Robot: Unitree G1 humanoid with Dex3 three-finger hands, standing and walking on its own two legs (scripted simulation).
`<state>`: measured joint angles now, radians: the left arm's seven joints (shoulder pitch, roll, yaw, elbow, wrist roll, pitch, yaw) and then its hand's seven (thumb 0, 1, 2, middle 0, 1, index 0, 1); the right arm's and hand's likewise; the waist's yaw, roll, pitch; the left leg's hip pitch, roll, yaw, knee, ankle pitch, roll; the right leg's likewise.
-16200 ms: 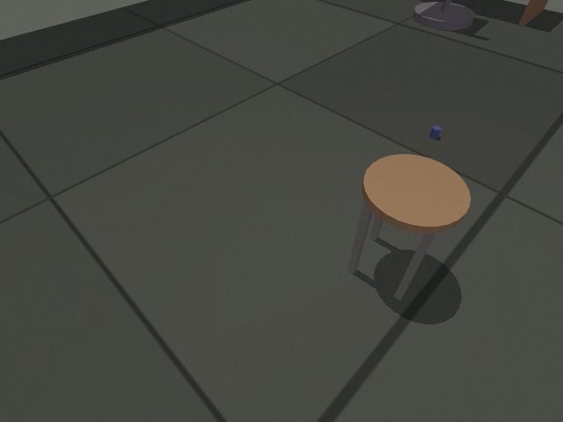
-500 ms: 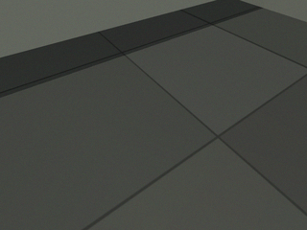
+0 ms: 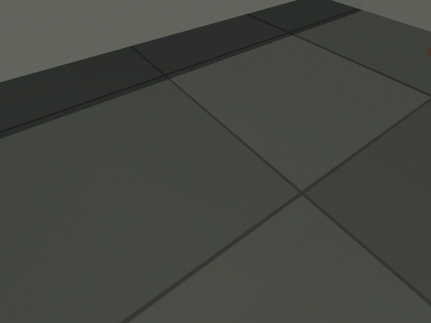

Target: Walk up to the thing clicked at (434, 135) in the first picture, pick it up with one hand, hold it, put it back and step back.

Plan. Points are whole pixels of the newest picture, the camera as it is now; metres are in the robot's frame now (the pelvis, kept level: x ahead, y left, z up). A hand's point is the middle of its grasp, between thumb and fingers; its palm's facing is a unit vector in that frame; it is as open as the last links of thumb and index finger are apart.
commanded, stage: walk up
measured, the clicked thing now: out of the picture +0.14 -1.33 -0.74
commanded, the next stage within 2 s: none
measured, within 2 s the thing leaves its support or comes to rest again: neither
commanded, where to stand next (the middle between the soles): +0.81 +0.00 m, yaw +1 degrees
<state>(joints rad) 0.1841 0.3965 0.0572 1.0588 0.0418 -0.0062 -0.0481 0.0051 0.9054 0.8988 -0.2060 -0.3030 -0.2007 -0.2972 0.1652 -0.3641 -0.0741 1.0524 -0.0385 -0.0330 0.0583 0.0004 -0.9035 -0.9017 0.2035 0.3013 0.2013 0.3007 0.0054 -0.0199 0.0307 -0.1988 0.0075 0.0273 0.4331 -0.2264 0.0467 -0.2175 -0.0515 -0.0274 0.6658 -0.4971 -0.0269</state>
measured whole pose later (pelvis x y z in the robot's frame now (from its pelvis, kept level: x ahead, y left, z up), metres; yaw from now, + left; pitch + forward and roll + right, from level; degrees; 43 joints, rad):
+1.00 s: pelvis +0.41 -0.06 -0.02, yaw +2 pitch -3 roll +0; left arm 0.31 0.42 0.07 0.85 0.02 -0.09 -0.05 0.00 0.91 0.90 -0.20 -0.30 -0.20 -0.30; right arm 0.31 -0.45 -0.07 0.88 -0.02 -0.02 0.06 0.00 -0.91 -0.90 0.20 0.30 0.20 0.30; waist 0.02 0.06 0.06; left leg -0.30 0.03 0.00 1.04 -0.47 0.04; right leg -0.37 -0.05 -0.08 0.69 -0.27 -0.02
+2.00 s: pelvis +0.81 +0.07 -0.03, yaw -41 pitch -3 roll -1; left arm 0.22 0.36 0.02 0.71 0.03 0.02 0.02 0.00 0.90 0.90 -0.21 -0.30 -0.20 -0.30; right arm 0.13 -0.41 -0.06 0.73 0.00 0.05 0.07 0.01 -0.91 -0.90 0.20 0.30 0.20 0.30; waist 0.01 0.07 0.18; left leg -0.50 0.08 -0.08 1.01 -0.40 -0.03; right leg -0.41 0.03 0.08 0.65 -0.19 0.01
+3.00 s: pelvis +0.82 +0.09 -0.01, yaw -97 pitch +0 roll -1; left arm 0.24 0.43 0.05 0.81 0.01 0.02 -0.04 0.01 0.91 0.90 -0.21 -0.30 -0.20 -0.30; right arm 0.33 -0.43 -0.06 0.81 -0.04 -0.03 0.04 0.00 -0.90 -0.90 0.21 0.30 0.20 0.30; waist -0.07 0.02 0.09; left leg -0.28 0.12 0.22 0.56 -0.27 0.02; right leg -0.45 -0.03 0.00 0.82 -0.34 0.00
